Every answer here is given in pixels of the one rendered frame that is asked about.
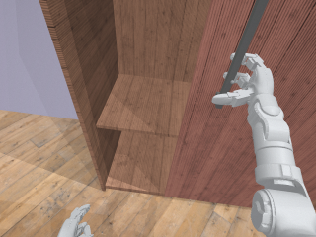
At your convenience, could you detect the right robot hand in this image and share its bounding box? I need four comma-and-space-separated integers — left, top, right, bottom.
211, 52, 274, 108

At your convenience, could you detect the left robot hand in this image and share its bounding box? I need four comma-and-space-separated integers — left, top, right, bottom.
57, 204, 94, 237

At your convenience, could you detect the right robot forearm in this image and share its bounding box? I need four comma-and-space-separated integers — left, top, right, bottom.
247, 93, 316, 220

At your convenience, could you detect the right robot upper arm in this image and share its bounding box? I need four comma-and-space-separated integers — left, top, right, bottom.
251, 189, 316, 237

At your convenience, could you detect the handle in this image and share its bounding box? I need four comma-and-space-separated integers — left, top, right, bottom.
215, 0, 269, 109

